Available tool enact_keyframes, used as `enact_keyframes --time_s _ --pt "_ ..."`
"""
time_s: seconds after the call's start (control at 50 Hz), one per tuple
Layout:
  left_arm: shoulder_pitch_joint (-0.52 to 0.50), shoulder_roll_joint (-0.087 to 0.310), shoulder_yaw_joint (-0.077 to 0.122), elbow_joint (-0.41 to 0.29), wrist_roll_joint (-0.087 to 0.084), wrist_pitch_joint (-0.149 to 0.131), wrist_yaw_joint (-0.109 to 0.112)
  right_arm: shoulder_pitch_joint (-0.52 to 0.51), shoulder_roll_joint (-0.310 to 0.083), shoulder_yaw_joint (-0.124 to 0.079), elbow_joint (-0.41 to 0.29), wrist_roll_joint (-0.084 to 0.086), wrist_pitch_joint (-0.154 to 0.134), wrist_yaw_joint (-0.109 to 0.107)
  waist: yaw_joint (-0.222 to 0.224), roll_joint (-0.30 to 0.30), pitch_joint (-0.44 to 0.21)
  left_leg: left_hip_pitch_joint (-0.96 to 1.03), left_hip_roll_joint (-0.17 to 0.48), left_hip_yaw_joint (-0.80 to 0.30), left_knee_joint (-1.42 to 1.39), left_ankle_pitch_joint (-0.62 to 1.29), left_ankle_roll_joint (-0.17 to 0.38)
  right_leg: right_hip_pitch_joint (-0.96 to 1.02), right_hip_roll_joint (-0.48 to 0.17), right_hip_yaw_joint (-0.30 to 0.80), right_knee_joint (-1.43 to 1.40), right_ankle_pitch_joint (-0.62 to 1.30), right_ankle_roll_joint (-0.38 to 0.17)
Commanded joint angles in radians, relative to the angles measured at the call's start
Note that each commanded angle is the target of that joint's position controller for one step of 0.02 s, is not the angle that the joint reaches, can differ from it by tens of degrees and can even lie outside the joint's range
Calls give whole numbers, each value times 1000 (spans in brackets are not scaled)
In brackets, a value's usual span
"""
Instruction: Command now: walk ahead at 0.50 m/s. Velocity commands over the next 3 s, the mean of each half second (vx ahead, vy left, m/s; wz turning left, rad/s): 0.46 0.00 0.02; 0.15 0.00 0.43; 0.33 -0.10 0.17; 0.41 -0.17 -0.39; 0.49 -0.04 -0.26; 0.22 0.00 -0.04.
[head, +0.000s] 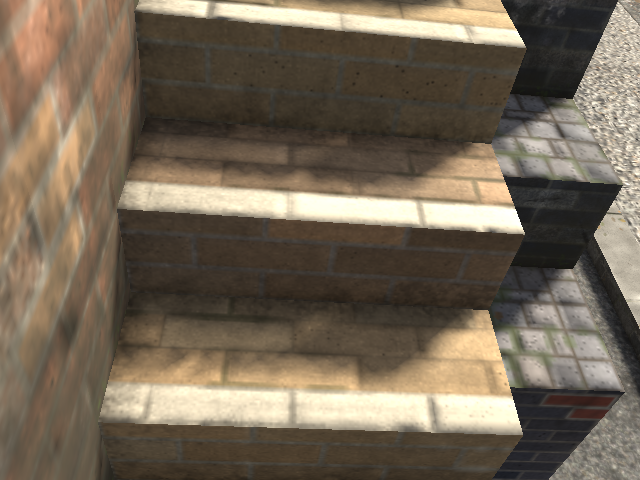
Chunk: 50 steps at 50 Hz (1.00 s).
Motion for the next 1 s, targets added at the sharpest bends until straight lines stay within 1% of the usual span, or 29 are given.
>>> enact_keyframes --time_s 0.02,0.12,0.16,0.22,0.24,0.28,0.34,0.38,0.4,0.42,0.44,0.46,0.5,0.54,0.58,0.64,0.66,0.68,0.7,0.72,0.74,0.76,0.78,0.8,0.84,0.86,0.9,0.96,1.0 --pt "-44 52 12 -77 1 10 9 -29 -25 12 -85 -2 -49 -14 19 266 126 -15 128 -200 -463 -287 202 -156 -61 -94 -25 -53 8" --pt "-93 11 7 -87 -5 28 27 52 -44 1 -48 -9 -64 -68 11 300 181 131 193 -236 -503 -212 231 -290 -166 -133 21 5 1" --pt "-225 -1 0 -161 -10 0 15 99 -62 -10 -42 -46 -72 -63 -33 248 182 263 251 -267 -531 -159 236 -414 -207 -124 73 -42 -11" --pt "-220 42 2 -192 1 -22 10 39 -87 -29 -73 -40 -84 -50 2 144 175 325 271 -223 -501 -51 195 -433 -265 -79 -109 -56 -6" --pt "-222 44 -9 -217 5 -34 6 26 -127 -41 -85 -25 -75 -57 -12 124 157 339 231 -191 -522 -16 187 -365 -278 -103 -298 -126 -2" --pt "-348 51 -12 -245 16 -67 -21 96 -91 -34 -89 -52 -62 -71 -121 20 75 520 208 -152 -435 264 150 -285 -261 -99 -560 -172 -11" --pt "-204 -22 -36 -231 -47 -102 -30 -17 -160 -54 -111 -70 -22 -44 -39 73 -125 557 141 -50 -158 954 130 272 -148 -164 -1304 -113 -24" --pt "-5 18 -15 -118 -19 -106 1 -49 -184 -61 -143 43 -10 -39 32 84 -164 434 115 -68 123 992 110 755 -119 -283 -1886 460 -31" --pt "52 39 -6 -67 -6 -106 14 -22 -146 -46 -158 53 -13 -28 23 136 -128 118 38 -84 304 444 97 1014 -272 -146 -1903 599 -9" --pt "89 203 16 -72 18 -91 25 -12 40 -4 -192 62 -35 -3 -40 -139 -98 -436 -81 -86 583 -142 8 1414 -468 -100 -1328 1751 45" --pt "296 285 47 -59 13 -62 37 -40 11 -4 -202 105 -55 13 139 -195 -363 -568 -147 -59 902 -133 -40 1593 -640 20 -1269 2104 -140" --pt "301 269 54 -76 34 -57 42 -144 -39 -27 -185 93 -46 4 204 -33 -326 -550 -144 -90 1172 -53 -64 1354 -648 25 -1418 1701 -250" --pt "105 234 43 -53 52 -78 36 -328 -47 -35 -244 67 -19 -27 84 -154 -4 -775 -159 -37 1545 -182 -52 1152 -563 -114 -1482 1519 -195" --pt "87 186 35 -16 33 -108 47 -378 -54 -41 -323 42 31 -48 18 -163 14 -933 -166 -78 1847 -326 17 1118 -599 -134 -1517 1282 -152" --pt "111 156 32 52 34 -125 48 -458 17 -8 -402 12 48 -42 -43 -96 43 -1118 -178 -134 2021 -346 92 1101 -594 -161 -1537 1026 -106" --pt "-105 176 20 -19 30 -133 29 -350 -26 -1 -441 15 91 -68 -174 15 116 -660 -206 69 1415 -119 64 613 -430 -468 -1763 955 2" --pt "-220 194 21 -44 -5 -133 49 -263 -28 -3 -429 3 126 -62 -244 -21 63 -298 -246 127 1208 -8 67 420 -344 -573 -1828 1225 23" --pt "-255 298 41 -62 -36 -161 60 -215 -61 -5 -423 6 141 -60 -276 -75 30 -68 -237 198 966 -51 48 358 -350 -556 -1794 1682 -8" --pt "-256 425 71 -49 -52 -181 64 -73 -68 -6 -404 -7 152 -51 -364 -147 -88 89 -178 177 908 -59 55 487 -437 -483 -1685 2038 -26" --pt "-300 438 88 -74 -62 -186 57 67 -96 -26 -351 -34 137 -58 -395 -147 -239 176 -171 115 775 -64 69 653 -484 -427 -1515 2110 -48" --pt "-286 359 84 -83 -71 -148 40 2 -118 -34 -329 2 106 -67 -293 -147 -230 29 -170 -19 432 -142 77 866 -475 -347 -1289 1757 -38" --pt "-99 270 79 -132 -74 -119 17 -171 -151 -52 -318 -10 85 -98 -151 109 -168 -22 -213 -237 92 -108 160 774 -239 -347 -797 1287 12" --pt "53 218 58 -124 -32 -106 -14 -351 -191 -65 -353 -4 98 -80 4 336 -227 54 -91 -614 -136 -188 288 501 -76 -183 -377 321 62" --pt "96 147 32 -137 6 -122 -45 -381 -116 -55 -344 -43 105 -68 31 207 -320 51 -101 -601 -91 -150 317 347 -24 -35 -51 152 82" --pt "4 9 -16 -156 39 -146 1 -321 -25 -26 -268 -28 94 -51 46 35 -34 -149 -162 -302 21 290 230 219 -113 -2 -73 168 58" --pt "14 -15 -22 -205 59 -122 9 -369 -22 -19 -286 -23 91 -68 92 61 -20 -296 -139 -392 -40 181 220 178 -93 20 -56 204 56" --pt "-38 36 -29 -252 60 -64 29 -459 -10 -4 -313 -32 96 -73 101 74 32 -404 -161 -429 -82 -131 228 152 -105 -22 -102 164 86" --pt "-2 118 -19 -258 -1 -27 45 -440 -89 -21 -370 -81 135 -98 57 173 55 -411 -161 -460 -331 -414 138 272 -64 -134 -567 -349 98" --pt "128 144 3 -155 -37 -21 60 -329 -98 -44 -349 -113 125 -95 1 234 1 -328 -77 -522 -487 -393 50 463 -67 -224 -768 -296 21"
